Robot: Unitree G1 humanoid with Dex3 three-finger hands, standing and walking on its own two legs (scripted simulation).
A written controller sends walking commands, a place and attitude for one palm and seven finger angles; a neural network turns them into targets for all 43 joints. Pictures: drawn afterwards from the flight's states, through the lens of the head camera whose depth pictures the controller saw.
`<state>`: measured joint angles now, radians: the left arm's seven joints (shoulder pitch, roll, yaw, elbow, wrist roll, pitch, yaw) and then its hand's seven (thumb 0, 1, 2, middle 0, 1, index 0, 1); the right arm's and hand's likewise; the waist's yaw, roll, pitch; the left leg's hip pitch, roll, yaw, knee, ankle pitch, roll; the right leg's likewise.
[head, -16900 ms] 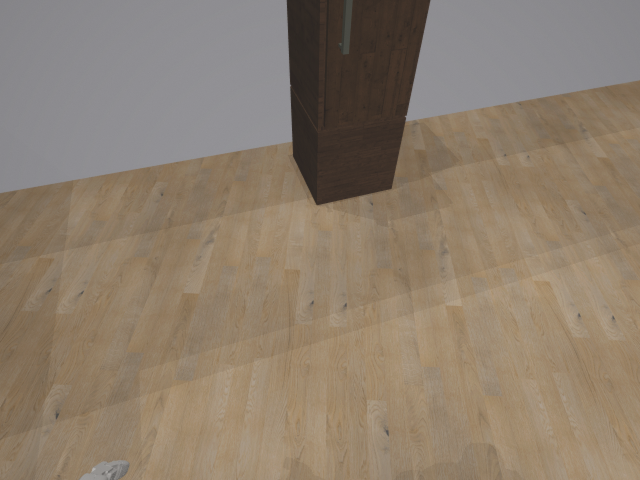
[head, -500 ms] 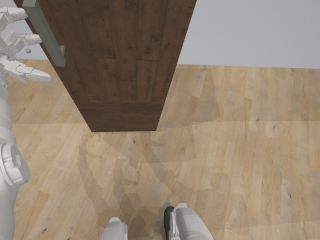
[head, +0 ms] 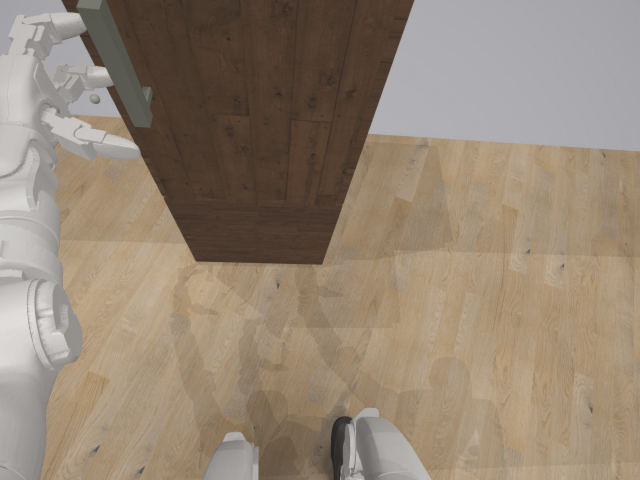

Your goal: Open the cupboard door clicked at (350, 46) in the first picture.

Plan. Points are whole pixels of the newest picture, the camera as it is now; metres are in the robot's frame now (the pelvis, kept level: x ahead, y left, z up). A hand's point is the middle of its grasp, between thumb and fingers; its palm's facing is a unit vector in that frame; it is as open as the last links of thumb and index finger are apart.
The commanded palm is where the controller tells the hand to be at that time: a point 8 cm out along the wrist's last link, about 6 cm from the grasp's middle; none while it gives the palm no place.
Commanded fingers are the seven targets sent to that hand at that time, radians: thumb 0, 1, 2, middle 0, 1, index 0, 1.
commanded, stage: slide the fingers in behind the handle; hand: left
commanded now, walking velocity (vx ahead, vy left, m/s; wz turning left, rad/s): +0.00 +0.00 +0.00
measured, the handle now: (124, 59) +0.59 +0.20 +0.09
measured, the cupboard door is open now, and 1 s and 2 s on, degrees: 0 0 0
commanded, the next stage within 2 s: move the hooked fingers beside the handle in 0.18 s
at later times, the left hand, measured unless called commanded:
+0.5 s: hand (87, 94) +0.53 +0.23 +0.09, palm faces +0.00 -1.00 -0.03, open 14.8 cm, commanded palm +0.53 +0.23 +0.08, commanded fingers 0.00 -0.50 0.30 -0.30 -1.20 -0.30 -1.20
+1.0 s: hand (80, 91) +0.54 +0.24 +0.09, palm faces -0.03 -1.00 -0.03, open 14.5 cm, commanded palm +0.53 +0.26 +0.08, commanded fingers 0.00 -0.50 0.30 -0.30 -1.20 -0.30 -1.20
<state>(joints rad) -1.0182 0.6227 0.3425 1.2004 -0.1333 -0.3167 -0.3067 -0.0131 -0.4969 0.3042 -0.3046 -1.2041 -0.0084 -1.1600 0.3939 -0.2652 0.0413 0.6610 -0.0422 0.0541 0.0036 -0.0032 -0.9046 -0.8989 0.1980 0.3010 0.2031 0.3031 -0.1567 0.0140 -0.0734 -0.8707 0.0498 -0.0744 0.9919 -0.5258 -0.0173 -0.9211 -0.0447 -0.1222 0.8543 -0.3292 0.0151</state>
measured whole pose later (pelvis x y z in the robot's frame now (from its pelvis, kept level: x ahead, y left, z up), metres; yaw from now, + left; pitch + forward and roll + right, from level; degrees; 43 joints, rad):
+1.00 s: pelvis +0.00 +0.00 +0.00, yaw -1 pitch +24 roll -4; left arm -1.02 0.72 0.42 1.21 -0.11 -0.29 -0.41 -0.01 -0.50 0.30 -0.30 -1.20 -0.17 -1.23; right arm 0.41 -0.27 0.06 0.62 -0.03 0.06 0.00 0.00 -0.90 -0.90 0.20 0.30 0.20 0.30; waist -0.19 0.02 -0.07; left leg -0.90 0.06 -0.06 1.00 -0.53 -0.01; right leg -0.95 -0.03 -0.10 0.85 -0.32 0.02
